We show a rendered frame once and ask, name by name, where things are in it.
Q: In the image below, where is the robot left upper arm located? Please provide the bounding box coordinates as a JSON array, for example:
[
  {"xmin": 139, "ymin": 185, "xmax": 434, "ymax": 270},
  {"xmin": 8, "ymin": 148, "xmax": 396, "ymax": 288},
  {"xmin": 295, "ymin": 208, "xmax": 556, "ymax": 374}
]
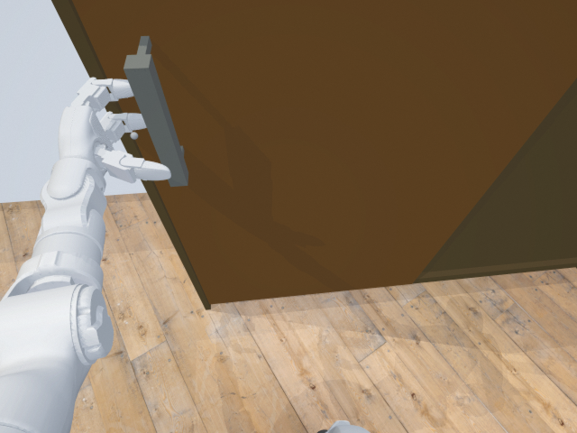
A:
[{"xmin": 0, "ymin": 284, "xmax": 114, "ymax": 433}]

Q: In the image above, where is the handle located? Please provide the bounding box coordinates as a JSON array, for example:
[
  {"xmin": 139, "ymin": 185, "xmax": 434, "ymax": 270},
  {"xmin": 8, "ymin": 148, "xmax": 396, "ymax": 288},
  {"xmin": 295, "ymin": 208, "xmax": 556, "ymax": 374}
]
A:
[{"xmin": 124, "ymin": 36, "xmax": 188, "ymax": 187}]

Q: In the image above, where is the right robot shin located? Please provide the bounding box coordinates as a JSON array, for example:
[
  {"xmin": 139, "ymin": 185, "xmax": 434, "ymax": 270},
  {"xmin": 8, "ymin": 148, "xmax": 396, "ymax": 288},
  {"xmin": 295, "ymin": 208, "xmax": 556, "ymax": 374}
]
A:
[{"xmin": 326, "ymin": 420, "xmax": 350, "ymax": 432}]

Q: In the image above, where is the robot left forearm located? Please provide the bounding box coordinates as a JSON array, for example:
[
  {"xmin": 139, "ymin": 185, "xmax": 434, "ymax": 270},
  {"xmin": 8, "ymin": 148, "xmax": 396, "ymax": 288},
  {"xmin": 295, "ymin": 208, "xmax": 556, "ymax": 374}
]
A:
[{"xmin": 0, "ymin": 158, "xmax": 107, "ymax": 303}]

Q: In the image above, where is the wardrobe door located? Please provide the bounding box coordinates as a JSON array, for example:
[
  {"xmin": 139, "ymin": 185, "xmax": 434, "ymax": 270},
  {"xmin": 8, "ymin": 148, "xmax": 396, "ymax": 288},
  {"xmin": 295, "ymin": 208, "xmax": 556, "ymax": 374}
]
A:
[
  {"xmin": 422, "ymin": 79, "xmax": 577, "ymax": 272},
  {"xmin": 72, "ymin": 0, "xmax": 577, "ymax": 304}
]

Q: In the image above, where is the robot left hand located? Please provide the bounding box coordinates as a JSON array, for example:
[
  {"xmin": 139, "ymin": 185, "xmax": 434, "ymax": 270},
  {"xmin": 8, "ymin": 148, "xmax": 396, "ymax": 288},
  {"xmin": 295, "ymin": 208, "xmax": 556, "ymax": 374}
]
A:
[{"xmin": 58, "ymin": 78, "xmax": 171, "ymax": 183}]

